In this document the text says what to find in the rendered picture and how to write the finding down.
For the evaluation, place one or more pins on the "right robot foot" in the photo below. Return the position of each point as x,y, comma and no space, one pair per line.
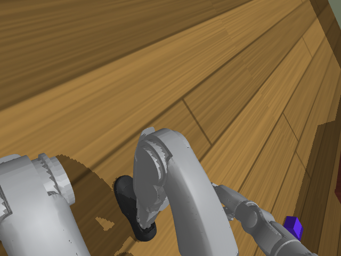
125,196

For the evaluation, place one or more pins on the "right robot arm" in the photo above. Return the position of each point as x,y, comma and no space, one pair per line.
271,237

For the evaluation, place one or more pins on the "right robot hand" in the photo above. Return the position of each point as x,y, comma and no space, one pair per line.
230,198

